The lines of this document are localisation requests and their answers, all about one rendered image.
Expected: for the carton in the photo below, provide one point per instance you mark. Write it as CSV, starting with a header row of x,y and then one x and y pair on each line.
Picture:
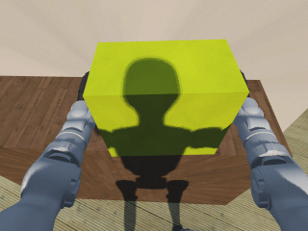
x,y
164,97

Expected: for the left robot upper arm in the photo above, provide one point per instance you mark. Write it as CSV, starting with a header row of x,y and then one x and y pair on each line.
x,y
51,186

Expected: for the pedestal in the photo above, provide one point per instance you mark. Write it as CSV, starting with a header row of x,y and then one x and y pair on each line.
x,y
33,111

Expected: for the right robot forearm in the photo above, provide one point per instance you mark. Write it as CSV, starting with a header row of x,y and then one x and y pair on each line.
x,y
260,143

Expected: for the robot left hand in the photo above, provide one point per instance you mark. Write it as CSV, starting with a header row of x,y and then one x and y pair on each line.
x,y
82,87

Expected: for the right robot upper arm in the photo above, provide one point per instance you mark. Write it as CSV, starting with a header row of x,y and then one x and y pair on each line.
x,y
283,190

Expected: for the left robot forearm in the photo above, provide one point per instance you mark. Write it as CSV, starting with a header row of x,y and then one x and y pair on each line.
x,y
72,141

